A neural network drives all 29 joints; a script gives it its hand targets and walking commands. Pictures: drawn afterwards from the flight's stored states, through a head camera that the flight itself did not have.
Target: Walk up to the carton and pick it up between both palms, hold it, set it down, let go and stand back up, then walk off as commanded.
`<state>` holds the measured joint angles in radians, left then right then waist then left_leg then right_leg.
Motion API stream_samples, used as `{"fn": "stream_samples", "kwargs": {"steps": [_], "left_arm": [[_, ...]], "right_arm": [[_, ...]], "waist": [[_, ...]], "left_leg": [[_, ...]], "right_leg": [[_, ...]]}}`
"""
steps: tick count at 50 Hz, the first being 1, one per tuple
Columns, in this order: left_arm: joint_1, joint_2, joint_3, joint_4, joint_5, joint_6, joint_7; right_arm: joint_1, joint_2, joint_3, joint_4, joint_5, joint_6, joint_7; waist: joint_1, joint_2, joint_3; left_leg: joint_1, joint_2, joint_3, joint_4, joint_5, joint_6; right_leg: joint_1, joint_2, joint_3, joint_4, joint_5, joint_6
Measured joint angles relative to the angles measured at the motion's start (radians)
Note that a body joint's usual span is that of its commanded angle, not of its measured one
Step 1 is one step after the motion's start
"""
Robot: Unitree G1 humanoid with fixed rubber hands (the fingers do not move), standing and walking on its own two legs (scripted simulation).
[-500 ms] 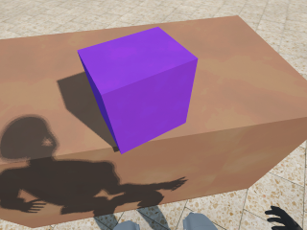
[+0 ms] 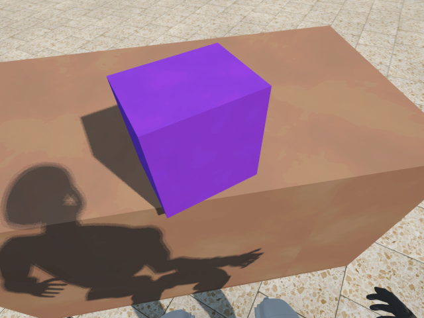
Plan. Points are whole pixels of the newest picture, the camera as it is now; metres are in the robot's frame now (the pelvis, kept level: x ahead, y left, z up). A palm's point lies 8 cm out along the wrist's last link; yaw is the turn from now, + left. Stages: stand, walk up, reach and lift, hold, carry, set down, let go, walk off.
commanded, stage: walk up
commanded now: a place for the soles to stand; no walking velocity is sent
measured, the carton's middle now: (192, 132) +0.42 +0.05 +0.14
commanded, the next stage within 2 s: reach and lift in 0.42 s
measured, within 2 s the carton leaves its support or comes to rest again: neither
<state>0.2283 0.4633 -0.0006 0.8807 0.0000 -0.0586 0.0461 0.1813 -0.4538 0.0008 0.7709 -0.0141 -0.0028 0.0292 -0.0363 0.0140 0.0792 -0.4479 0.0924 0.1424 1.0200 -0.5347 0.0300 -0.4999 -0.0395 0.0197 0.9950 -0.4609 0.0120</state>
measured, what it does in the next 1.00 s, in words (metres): stands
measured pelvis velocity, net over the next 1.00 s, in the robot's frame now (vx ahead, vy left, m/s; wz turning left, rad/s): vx -0.02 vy -0.02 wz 0.00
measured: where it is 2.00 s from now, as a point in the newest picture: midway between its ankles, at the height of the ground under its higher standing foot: outside the picture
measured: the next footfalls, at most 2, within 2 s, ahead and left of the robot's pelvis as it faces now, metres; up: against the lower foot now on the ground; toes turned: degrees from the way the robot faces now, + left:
none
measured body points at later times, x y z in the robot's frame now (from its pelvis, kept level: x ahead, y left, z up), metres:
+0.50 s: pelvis -0.01 -0.01 +0.00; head +0.02 -0.01 +0.45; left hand +0.10 +0.32 -0.11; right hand +0.11 -0.33 -0.10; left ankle +0.01 +0.10 -0.68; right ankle +0.05 -0.15 -0.68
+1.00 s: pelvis -0.02 -0.02 +0.03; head -0.03 -0.03 +0.48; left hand +0.17 +0.25 -0.03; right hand +0.14 -0.31 -0.06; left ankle +0.01 +0.10 -0.68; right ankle +0.05 -0.15 -0.68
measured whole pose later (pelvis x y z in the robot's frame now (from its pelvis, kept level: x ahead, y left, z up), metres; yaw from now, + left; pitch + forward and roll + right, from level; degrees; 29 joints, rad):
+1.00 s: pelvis -0.02 -0.02 +0.03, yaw +0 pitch -3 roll -1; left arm 0.10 0.29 0.00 0.51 0.00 0.36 0.07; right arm 0.10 -0.38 -0.05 0.87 -0.05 -0.20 0.11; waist -0.04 0.05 0.04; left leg -0.36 0.10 0.13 0.80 -0.38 0.02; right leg -0.40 -0.04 -0.03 0.76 -0.30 0.02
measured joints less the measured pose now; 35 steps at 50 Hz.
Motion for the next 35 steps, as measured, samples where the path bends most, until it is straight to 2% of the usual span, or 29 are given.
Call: {"fn": "stream_samples", "kwargs": {"steps": [4,6,8,10,16,19,21,22,23,25,28,31,35], "left_arm": [[0.0,0.0,0.0,0.0,0.0,0.009,0.0],[0.0,0.0,0.0,-0.001,0.0,0.008,0.0],[0.0,0.0,0.0,-0.001,0.0,-0.003,0.0],[0.0,0.0,0.0,0.0,0.0,-0.011,0.0],[0.0,0.0,0.0,0.0,0.0,0.001,0.0],[0.0,0.0,0.0,0.0,0.0,0.008,0.0],[0.0,0.0,0.0,-0.001,0.0,0.006,0.0],[0.0,0.0,0.0,-0.001,0.0,-0.001,0.0],[-0.012,-0.005,0.0,-0.005,0.0,0.044,0.0],[-0.067,-0.031,-0.001,-0.008,0.0,0.202,0.0],[-0.118,-0.084,-0.001,-0.087,0.0,0.363,0.0],[-0.126,-0.129,-0.001,-0.223,0.0,0.412,0.0],[-0.127,-0.163,0.0,-0.336,0.0,0.419,0.0]], "right_arm": [[0.001,0.003,0.0,0.002,0.0,-0.008,0.0],[0.001,0.003,0.0,0.002,0.0,-0.008,0.0],[0.001,0.003,0.0,0.002,0.0,-0.008,0.0],[0.001,0.003,0.0,0.002,0.0,-0.007,0.0],[0.001,0.005,0.0,0.002,0.0,-0.005,0.0],[0.001,0.005,0.0,0.002,0.0,-0.007,0.0],[0.001,0.005,0.0,0.002,0.0,-0.007,0.0],[0.001,0.005,0.0,0.002,0.0,-0.007,0.0],[-0.015,0.009,-0.008,0.053,-0.022,-0.054,-0.001],[-0.062,0.017,-0.032,0.173,-0.079,-0.141,0.009],[-0.084,0.022,-0.047,0.206,-0.11,-0.205,0.024],[-0.085,0.038,-0.051,0.207,-0.11,-0.238,0.027],[-0.086,0.064,-0.051,0.205,-0.108,-0.248,0.028]], "waist": [[0.0,-0.001,0.002],[0.0,-0.003,-0.001],[0.0,-0.003,-0.001],[0.0,-0.003,0.0],[0.0,-0.003,-0.011],[0.0,-0.003,-0.011],[0.0,-0.004,-0.014],[0.0,-0.004,-0.012],[0.0,-0.002,-0.008],[0.0,0.009,0.014],[0.0,0.027,0.067],[0.0,0.035,0.097],[0.0,0.034,0.08]], "left_leg": [[0.007,0.006,0.0,0.0,-0.001,0.0],[0.005,0.01,0.0,0.0,-0.001,0.0],[0.003,0.013,0.0,0.0,0.001,0.0],[0.003,0.014,0.0,0.0,0.003,0.0],[0.003,0.006,0.0,0.0,0.003,0.0],[0.007,0.011,0.0,0.0,0.003,0.0],[0.004,0.017,0.0,0.0,0.004,0.0],[0.003,0.019,0.0,0.0,0.005,0.0],[0.001,0.02,-0.002,0.0,0.006,-0.001],[-0.003,0.021,-0.009,0.0,0.011,-0.001],[-0.003,0.021,-0.01,0.0,0.021,-0.001],[-0.002,0.021,-0.011,-0.001,0.027,-0.001],[0.001,0.021,-0.011,-0.009,0.031,-0.004]], "right_leg": [[0.0,0.0,-0.007,0.012,-0.068,-0.017],[0.0,0.0,-0.011,-0.012,0.023,-0.017],[0.0,0.001,-0.012,-0.016,0.036,0.012],[0.0,0.001,-0.012,-0.014,0.021,0.022],[0.0,-0.005,-0.012,-0.012,0.019,0.007],[0.0,-0.005,-0.018,0.003,-0.048,-0.011],[0.0,-0.005,-0.025,-0.021,0.038,-0.009],[0.0,-0.005,-0.025,-0.025,0.057,0.003],[0.0,-0.005,-0.027,-0.023,0.049,0.008],[0.0,-0.005,-0.034,-0.022,0.036,0.008],[0.0,-0.005,-0.035,-0.022,0.04,0.012],[0.0,-0.005,-0.036,-0.02,0.044,0.016],[0.001,-0.005,-0.036,-0.023,0.044,0.015]]}}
